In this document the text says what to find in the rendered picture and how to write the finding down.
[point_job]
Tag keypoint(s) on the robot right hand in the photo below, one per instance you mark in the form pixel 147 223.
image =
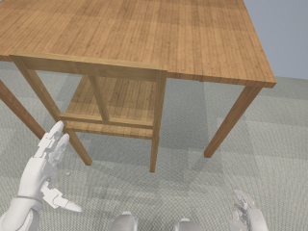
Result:
pixel 252 218

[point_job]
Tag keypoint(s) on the left robot forearm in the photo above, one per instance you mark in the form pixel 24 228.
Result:
pixel 23 215

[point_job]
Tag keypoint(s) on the robot left hand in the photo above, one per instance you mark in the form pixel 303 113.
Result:
pixel 42 166

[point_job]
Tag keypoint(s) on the robot left shin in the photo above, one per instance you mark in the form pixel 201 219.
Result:
pixel 126 213

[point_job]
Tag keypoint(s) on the chair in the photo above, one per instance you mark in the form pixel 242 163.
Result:
pixel 113 98

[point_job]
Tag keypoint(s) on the table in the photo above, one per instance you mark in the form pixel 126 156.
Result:
pixel 199 40

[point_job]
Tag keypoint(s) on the robot right thigh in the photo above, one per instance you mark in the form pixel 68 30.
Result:
pixel 185 225

